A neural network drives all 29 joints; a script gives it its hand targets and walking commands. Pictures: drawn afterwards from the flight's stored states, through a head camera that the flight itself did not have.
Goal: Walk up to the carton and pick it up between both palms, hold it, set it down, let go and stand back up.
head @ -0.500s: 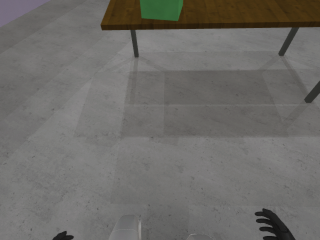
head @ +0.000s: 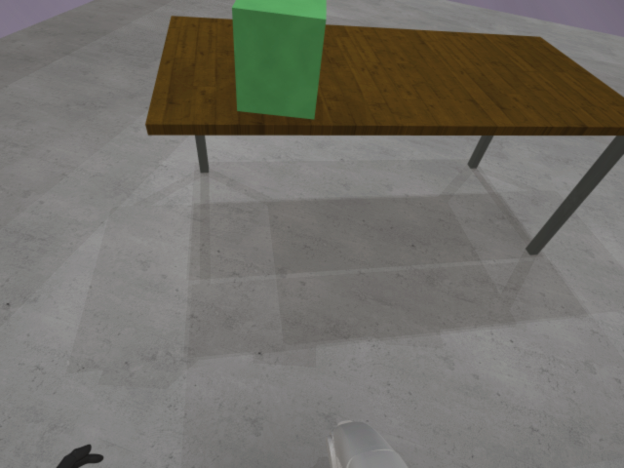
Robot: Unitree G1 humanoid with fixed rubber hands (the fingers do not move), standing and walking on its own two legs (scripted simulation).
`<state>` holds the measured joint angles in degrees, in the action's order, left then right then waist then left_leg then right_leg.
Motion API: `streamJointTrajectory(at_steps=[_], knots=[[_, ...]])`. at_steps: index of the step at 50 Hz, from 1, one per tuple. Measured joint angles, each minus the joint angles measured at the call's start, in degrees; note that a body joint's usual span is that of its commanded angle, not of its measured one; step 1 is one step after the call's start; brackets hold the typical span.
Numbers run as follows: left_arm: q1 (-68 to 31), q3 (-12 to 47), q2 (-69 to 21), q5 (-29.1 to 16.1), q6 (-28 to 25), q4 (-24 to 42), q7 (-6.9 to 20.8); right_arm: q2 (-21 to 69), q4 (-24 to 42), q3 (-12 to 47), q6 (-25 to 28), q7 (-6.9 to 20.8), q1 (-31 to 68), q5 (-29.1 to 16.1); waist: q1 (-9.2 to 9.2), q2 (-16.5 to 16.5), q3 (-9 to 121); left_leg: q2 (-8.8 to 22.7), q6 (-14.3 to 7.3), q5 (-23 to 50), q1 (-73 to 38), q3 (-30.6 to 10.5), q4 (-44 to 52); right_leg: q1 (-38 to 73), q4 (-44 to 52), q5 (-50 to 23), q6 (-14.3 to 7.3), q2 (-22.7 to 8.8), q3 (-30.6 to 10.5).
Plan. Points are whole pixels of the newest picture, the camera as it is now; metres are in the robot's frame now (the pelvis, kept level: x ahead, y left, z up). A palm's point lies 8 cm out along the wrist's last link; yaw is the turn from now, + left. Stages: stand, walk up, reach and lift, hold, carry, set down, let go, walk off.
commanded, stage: walk up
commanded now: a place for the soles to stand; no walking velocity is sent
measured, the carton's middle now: (280, 52) +1.08 +0.02 +0.05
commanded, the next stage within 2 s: none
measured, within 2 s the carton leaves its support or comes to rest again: neither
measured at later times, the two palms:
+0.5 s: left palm (162, 309) +0.38 +0.22 -0.08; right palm (526, 437) +0.17 -0.34 -0.12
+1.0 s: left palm (113, 317) +0.39 +0.31 -0.12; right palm (440, 244) +0.51 -0.29 -0.06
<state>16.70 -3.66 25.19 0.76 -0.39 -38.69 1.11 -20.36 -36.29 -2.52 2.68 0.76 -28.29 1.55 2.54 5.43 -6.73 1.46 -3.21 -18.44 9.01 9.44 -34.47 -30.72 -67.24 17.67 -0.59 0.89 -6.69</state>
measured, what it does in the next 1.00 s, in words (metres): walks ahead: right foot, then left foot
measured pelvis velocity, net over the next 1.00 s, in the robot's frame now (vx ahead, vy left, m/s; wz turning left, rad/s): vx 0.38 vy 0.00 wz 0.06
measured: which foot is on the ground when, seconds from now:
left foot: down 0.00-0.42, up 0.44-0.86, down 0.88-1.00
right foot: up 0.00-0.34, down 0.36-0.90, up 0.92-1.00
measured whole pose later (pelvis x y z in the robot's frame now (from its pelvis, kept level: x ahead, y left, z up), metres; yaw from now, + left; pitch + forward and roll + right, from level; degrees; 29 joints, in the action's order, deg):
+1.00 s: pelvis +0.38 +0.00 -0.01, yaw +3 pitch -5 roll +0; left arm 24.8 -1.6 24.8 0.8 0.8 -38.2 0.7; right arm -20.7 -35.7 -2.4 1.9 1.2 -17.0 1.5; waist -1.8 4.9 -6.4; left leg 0.7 -1.8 -15.8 18.9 4.1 -39.6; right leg -14.1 -62.9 32.0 -1.3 -3.4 3.0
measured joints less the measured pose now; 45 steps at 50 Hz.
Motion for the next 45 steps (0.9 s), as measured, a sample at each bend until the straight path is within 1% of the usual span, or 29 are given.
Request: streamJointTrajectory(at_steps=[3, 6, 9, 13, 17, 18, 19, 20, 21, 22, 24, 25, 26, 28, 30, 33, 37, 39, 41, 43, 44, 45], knots=[[-1.9, -0.4, -0.2, 0.5, 1.1, 0.6, 0.5, 0.1, -0.2, -0.2, -0.1, 0.0, -2.1, -0.1, 0.85, 0.5, -1.1, -0.8, 0.0, 0.1, -3.4, 1.3, 3.5, -3.1, 4.8, -4.6, 0.4, -0.9, 0.3], [-3.2, -0.3, -1.2, 0.7, 2.1, 1.0, 1.0, -0.1, 0.1, -0.5, -0.1, -0.2, -3.5, 0.0, 1.87, 0.2, -2.0, -1.3, 0.1, 0.0, -6.2, 2.3, 6.6, -3.9, 11.6, -8.0, 0.6, -1.9, 1.4], [-4.0, -0.1, -2.5, 0.9, 2.8, 1.5, 1.3, -0.6, 0.5, -0.6, -0.3, -0.4, -5.0, 0.1, 2.81, -0.5, -2.3, -1.8, 0.5, -0.8, -8.7, 3.0, 8.8, -3.4, 17.2, -10.1, 0.4, -2.8, 2.9], [-5.0, 0.2, -4.3, 1.0, 3.2, 2.1, 1.8, -1.1, 0.1, -0.9, -0.6, -0.6, -6.4, 0.3, 3.38, -1.6, -1.6, -2.2, 1.6, -3.2, -11.9, 4.0, 10.5, -0.8, 23.4, -11.0, -0.5, -4.1, 5.9], [-6.0, 0.7, -5.4, 1.4, 2.4, 3.3, 1.6, -1.3, -1.1, -0.9, -1.2, -0.6, -7.1, 0.1, 3.42, -3.1, -0.3, -1.4, 3.4, -7.6, -13.3, 4.1, 8.6, 5.0, 31.5, -9.1, -2.5, -4.1, 7.9], [-6.4, 0.7, -5.8, 1.5, 1.9, 3.4, 1.4, -1.6, -1.4, -0.9, -1.4, -0.5, -6.9, 0.0, 3.15, -4.1, -0.2, -0.3, 3.9, -9.6, -13.0, 4.0, 6.4, 5.9, 32.3, -10.0, -2.7, -3.3, 8.5], [-7.2, 0.8, -6.3, 1.7, 1.4, 3.1, 1.1, -2.0, -2.0, -1.0, -1.8, -0.4, -5.9, 0.0, 2.96, -6.2, -1.0, 1.9, 3.7, -11.8, -12.0, 3.2, 2.6, 6.2, 31.3, -9.6, -2.5, -1.7, 9.6], [-7.8, 1.0, -6.4, 2.0, 0.9, 3.1, 0.7, -1.9, -2.3, -1.0, -2.1, -0.2, -5.1, -0.1, 2.81, -7.6, -1.5, 3.9, 2.3, -9.9, -9.8, 1.7, -3.6, 6.3, 29.8, -8.2, -2.4, -0.5, 10.8], [-8.0, 1.2, -6.0, 2.1, 0.4, 3.5, 0.2, -1.3, -2.6, -0.8, -2.4, 0.0, -4.2, -0.3, 2.25, -7.6, -1.7, 4.3, 1.5, -9.7, -6.3, -0.7, -12.1, 6.0, 27.7, -6.2, -2.6, -0.2, 11.1], [-8.0, 1.2, -5.7, 2.0, -0.1, 3.9, -0.5, -0.7, -2.7, -0.5, -2.9, 0.2, -2.9, -0.4, 1.18, -6.7, -2.0, 2.8, 1.3, -11.0, -2.6, -4.2, -20.8, 6.1, 26.2, -4.5, -2.8, -0.3, 10.6], [-6.8, 1.0, -5.6, 1.6, -0.8, 4.3, -1.8, -0.3, -2.5, 0.0, -3.5, 0.5, 0.2, -0.5, -0.95, -5.6, -2.6, -0.5, 1.0, -11.8, 4.2, -9.6, -34.6, 8.1, 26.7, -5.1, -3.3, -0.6, 9.2], [-5.8, 1.2, -5.6, 1.4, -0.9, 4.3, -2.3, -0.4, -2.3, -0.1, -3.2, 0.7, 1.7, -0.9, -1.57, -5.6, -2.7, -1.2, 0.8, -11.5, 7.2, -11.6, -38.6, 9.5, 27.3, -4.1, -3.2, -0.6, 8.9], [-4.7, 1.6, -5.5, 1.1, -0.7, 4.1, -2.6, -0.4, -2.0, -0.2, -2.8, 0.8, 3.0, -1.3, -1.96, -5.9, -2.5, -1.3, 0.9, -10.8, 10.1, -13.2, -40.4, 11.0, 28.4, -3.2, -3.0, -0.6, 9.0], [-2.4, 2.3, -5.2, 0.4, -0.4, 3.4, -2.5, -0.8, -0.7, -0.5, -2.3, 1.0, 4.8, -1.9, -2.36, -6.6, -1.8, -0.4, 1.6, -8.6, 14.7, -14.9, -38.6, 14.2, 31.1, -2.4, -2.7, -0.8, 9.7], [-0.5, 2.5, -5.2, 0.2, -0.8, 2.6, -2.1, -1.6, 0.6, -0.9, -2.1, 1.1, 6.1, -1.3, -2.93, -7.5, -1.2, 0.7, 2.8, -5.4, 18.2, -15.2, -34.1, 17.0, 33.5, -2.2, -2.4, -1.1, 10.5], [2.2, 2.4, -5.0, 0.6, -1.6, 2.4, -1.8, -2.7, 1.2, -1.5, -2.5, 1.2, 8.1, -0.1, -4.01, -8.3, -1.0, 2.1, 3.8, -0.5, 21.7, -14.2, -27.3, 20.2, 35.7, -1.4, -2.0, -1.6, 11.6], [4.9, 1.9, -3.6, 1.0, -2.1, 3.0, -1.1, -3.1, 0.9, -1.8, -2.8, 1.8, 9.6, 0.5, -5.15, -8.4, -0.8, 3.4, 3.7, 5.5, 22.5, -11.6, -16.0, 23.6, 36.8, 0.7, -1.1, -2.2, 13.8], [6.2, 1.6, -2.6, 0.9, -2.2, 3.3, -0.8, -2.8, 0.5, -1.7, -2.9, 2.2, 9.9, 0.4, -5.48, -7.9, -0.4, 3.8, 3.3, 8.8, 21.1, -9.8, -10.5, 25.0, 36.5, 2.4, -0.4, -2.5, 15.1], [7.7, 1.4, -1.7, 0.6, -1.9, 3.4, -0.7, -2.2, 0.0, -1.4, -3.3, 2.6, 10.2, 0.2, -5.82, -6.9, 0.5, 3.8, 2.5, 10.5, 18.4, -8.4, -6.0, 26.2, 35.6, 4.5, 0.3, -2.9, 16.0], [9.3, 1.4, -0.9, 0.3, -1.5, 3.1, -0.6, -1.8, -0.3, -1.2, -3.5, 2.8, 10.3, 0.1, -5.99, -5.8, 1.7, 3.2, 1.5, 9.7, 14.5, -7.2, -2.3, 27.2, 34.4, 7.0, 1.3, -3.5, 16.5], [9.9, 1.4, -0.5, 0.3, -1.2, 2.7, -0.5, -1.5, -0.5, -1.2, -3.3, 2.7, 10.4, 0.1, -5.88, -4.9, 2.2, 2.5, 1.5, 8.9, 12.9, -6.7, -1.2, 27.5, 33.2, 8.5, 1.8, -4.2, 16.6], [9.9, 1.3, 0.1, 0.2, -0.9, 2.2, -0.4, -0.8, -0.8, -1.2, -3.0, 2.6, 10.8, 0.2, -5.88, -2.9, 2.1, 1.1, 1.8, 7.7, 12.4, -5.9, -1.9, 27.3, 31.0, 10.3, 1.7, -6.0, 16.2]])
